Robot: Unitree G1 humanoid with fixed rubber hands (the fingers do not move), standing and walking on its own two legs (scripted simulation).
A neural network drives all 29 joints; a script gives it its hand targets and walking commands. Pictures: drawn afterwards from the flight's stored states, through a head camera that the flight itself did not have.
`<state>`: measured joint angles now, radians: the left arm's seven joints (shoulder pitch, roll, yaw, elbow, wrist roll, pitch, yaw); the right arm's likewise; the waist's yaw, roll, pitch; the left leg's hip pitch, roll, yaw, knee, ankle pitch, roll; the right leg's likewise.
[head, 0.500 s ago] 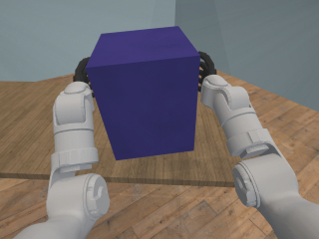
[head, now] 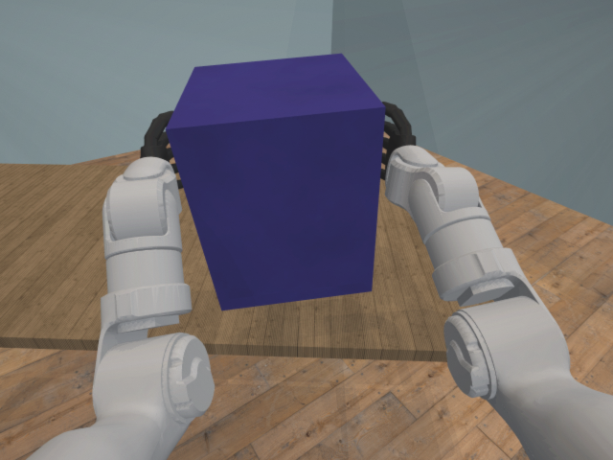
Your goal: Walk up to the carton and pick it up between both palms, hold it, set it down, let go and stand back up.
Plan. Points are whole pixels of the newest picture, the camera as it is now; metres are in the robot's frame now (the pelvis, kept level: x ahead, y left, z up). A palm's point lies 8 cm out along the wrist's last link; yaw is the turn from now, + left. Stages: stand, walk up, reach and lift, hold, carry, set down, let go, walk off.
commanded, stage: hold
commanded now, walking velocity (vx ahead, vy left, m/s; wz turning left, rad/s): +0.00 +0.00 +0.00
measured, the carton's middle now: (283, 179) +0.40 +0.01 +0.25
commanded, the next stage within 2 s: none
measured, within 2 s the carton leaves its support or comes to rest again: neither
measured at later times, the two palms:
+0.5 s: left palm (165, 177) +0.37 +0.15 +0.27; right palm (401, 165) +0.37 -0.14 +0.28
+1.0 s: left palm (162, 179) +0.37 +0.16 +0.27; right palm (395, 167) +0.38 -0.14 +0.27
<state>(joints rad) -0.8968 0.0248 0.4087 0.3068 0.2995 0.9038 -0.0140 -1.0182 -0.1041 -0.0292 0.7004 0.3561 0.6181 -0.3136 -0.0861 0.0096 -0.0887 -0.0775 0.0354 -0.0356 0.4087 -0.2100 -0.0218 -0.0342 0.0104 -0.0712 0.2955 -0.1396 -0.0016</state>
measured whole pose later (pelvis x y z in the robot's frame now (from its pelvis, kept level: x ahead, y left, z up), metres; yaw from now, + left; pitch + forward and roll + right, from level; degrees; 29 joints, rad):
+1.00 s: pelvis +0.01 +0.00 +0.00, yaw +0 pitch -6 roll -2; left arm -0.85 0.02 0.38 0.26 0.27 0.90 0.00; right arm -0.97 -0.12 0.02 0.65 0.39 0.62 -0.33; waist -0.09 0.01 -0.08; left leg -0.08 0.03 -0.04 0.41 -0.22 -0.02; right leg -0.03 0.01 -0.08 0.29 -0.15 0.00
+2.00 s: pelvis +0.00 -0.01 +0.00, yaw +0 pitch -5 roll -1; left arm -0.93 0.06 0.39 0.43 0.26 0.84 -0.01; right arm -1.04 -0.12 0.00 0.75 0.35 0.61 -0.32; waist -0.08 0.01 -0.12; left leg -0.11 0.05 -0.05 0.40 -0.20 -0.03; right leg -0.07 0.02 -0.08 0.29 -0.14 -0.01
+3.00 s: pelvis +0.00 +0.00 +0.00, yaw +0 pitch -7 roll -2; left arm -0.89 0.02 0.40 0.34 0.29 0.88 0.00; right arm -1.02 -0.11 -0.02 0.72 0.36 0.62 -0.31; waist -0.09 0.01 -0.10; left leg -0.08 0.04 -0.05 0.41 -0.21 -0.02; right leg -0.03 0.02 -0.07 0.29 -0.14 0.00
